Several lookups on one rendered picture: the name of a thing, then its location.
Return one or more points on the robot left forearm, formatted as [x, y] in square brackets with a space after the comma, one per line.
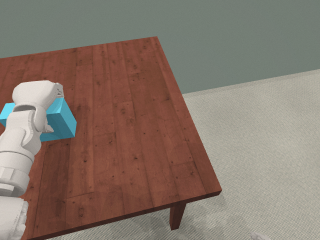
[19, 143]

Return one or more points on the table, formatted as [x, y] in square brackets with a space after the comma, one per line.
[136, 148]

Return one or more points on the left robot upper arm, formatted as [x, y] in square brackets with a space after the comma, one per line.
[13, 217]

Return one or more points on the left robot hand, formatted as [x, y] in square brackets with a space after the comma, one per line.
[43, 93]

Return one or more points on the sponge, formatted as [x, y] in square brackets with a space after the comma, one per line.
[59, 117]

